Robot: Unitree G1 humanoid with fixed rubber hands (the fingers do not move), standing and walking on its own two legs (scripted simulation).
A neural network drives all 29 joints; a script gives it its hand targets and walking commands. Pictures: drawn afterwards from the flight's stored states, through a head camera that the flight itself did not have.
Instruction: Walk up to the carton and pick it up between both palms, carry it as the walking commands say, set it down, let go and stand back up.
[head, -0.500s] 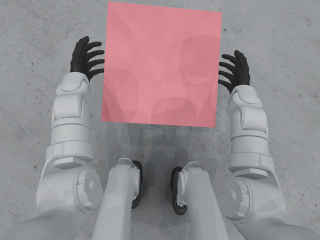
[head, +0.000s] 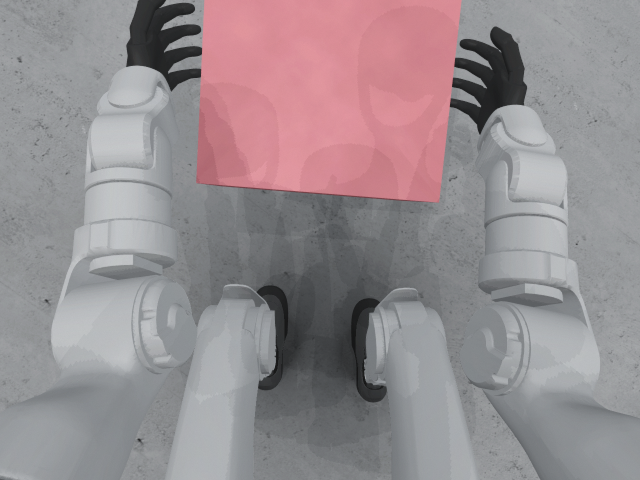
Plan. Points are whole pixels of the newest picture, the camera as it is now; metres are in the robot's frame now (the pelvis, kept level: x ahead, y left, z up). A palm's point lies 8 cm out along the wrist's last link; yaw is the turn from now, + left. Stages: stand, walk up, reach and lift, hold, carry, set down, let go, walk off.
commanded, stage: set down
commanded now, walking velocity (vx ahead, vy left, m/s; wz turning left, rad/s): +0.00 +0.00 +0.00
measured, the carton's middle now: (325, 83) +0.57 +0.01 -0.19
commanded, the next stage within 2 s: none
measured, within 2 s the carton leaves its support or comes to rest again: rests again in 1.64 s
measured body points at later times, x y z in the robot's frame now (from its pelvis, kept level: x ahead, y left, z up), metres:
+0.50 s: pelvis +0.00 -0.01 -0.05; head +0.36 +0.00 +0.22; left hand +0.56 +0.20 -0.19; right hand +0.54 -0.17 -0.20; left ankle +0.13 +0.09 -0.45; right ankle +0.11 -0.12 -0.45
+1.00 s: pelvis +0.01 +0.00 -0.11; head +0.39 +0.01 +0.12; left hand +0.59 +0.20 -0.28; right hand +0.56 -0.17 -0.28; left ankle +0.13 +0.09 -0.45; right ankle +0.11 -0.12 -0.45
